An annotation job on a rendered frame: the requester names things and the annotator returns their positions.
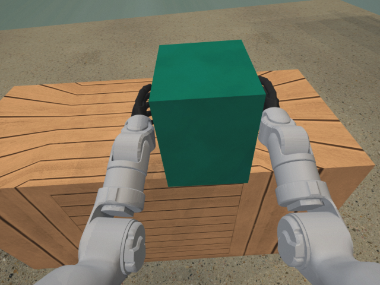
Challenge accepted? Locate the carton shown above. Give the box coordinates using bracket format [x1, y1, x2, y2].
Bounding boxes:
[148, 40, 266, 187]

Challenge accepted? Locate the pedestal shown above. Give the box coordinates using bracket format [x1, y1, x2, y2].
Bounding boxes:
[0, 69, 375, 269]

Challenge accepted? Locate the left robot upper arm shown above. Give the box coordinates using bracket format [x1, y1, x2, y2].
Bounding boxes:
[33, 217, 145, 285]

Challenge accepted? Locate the robot left hand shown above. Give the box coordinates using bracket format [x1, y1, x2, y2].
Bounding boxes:
[131, 84, 154, 125]

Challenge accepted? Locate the robot left forearm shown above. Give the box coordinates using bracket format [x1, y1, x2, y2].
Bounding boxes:
[78, 115, 156, 260]

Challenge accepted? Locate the robot right forearm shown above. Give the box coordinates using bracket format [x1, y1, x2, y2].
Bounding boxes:
[258, 107, 353, 246]

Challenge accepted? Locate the right robot upper arm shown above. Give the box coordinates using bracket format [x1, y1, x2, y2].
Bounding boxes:
[277, 211, 380, 285]

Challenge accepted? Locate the robot right hand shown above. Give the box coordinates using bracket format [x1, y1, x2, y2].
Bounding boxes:
[258, 76, 280, 112]

